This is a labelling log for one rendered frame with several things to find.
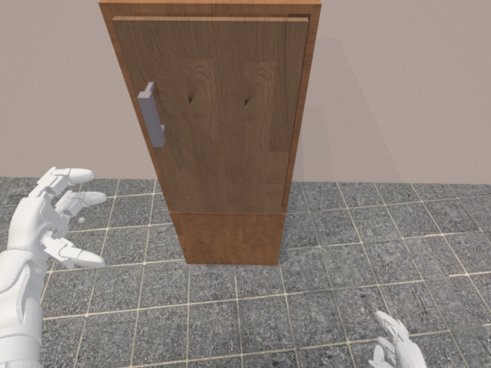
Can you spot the left robot forearm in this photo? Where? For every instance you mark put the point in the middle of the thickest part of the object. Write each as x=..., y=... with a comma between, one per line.
x=21, y=316

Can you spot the handle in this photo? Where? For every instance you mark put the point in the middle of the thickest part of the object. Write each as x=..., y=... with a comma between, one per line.
x=150, y=115

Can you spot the left robot hand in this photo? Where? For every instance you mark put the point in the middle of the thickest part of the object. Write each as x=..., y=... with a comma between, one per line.
x=34, y=216

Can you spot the cupboard door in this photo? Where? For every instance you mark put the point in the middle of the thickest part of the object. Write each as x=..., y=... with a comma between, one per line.
x=226, y=89

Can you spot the right robot hand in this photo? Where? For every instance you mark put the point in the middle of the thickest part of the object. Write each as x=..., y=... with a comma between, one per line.
x=405, y=353

